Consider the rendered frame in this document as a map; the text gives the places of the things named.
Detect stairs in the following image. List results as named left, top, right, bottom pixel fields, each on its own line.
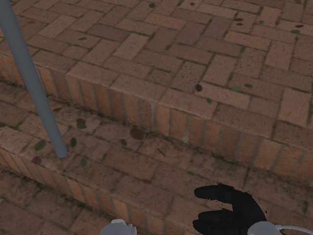
left=0, top=54, right=313, bottom=235

